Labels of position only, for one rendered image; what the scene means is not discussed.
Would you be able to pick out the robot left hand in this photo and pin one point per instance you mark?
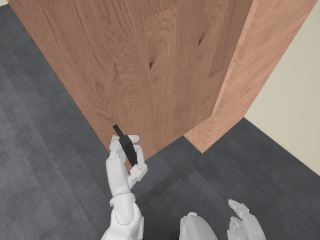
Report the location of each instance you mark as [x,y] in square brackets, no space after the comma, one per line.
[117,172]

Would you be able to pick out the left robot thigh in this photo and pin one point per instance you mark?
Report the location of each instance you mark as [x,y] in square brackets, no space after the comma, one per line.
[138,234]

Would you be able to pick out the cupboard door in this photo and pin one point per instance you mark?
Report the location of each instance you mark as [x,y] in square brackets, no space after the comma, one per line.
[153,67]

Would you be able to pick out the robot right hand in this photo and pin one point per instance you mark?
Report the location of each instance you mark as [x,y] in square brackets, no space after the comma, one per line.
[247,229]

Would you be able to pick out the robot left forearm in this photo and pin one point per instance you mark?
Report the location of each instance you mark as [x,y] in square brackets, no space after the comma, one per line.
[125,217]

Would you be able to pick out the robot thigh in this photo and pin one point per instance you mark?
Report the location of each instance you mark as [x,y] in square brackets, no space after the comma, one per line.
[195,228]
[138,234]

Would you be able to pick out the handle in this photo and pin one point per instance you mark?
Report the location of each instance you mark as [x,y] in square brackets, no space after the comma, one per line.
[127,146]

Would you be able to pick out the right robot thigh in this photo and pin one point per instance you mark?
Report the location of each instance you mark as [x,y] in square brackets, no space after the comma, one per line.
[195,228]

